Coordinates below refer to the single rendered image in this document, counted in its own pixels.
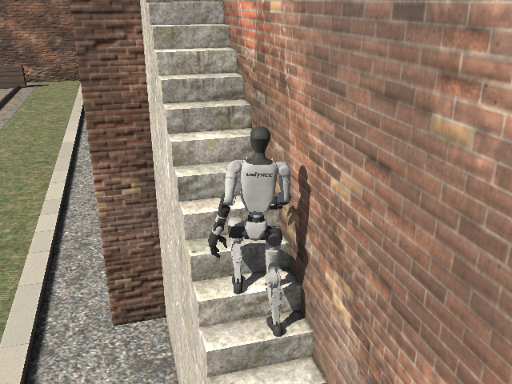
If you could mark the stairs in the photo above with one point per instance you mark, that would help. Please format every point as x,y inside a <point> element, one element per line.
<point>200,122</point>

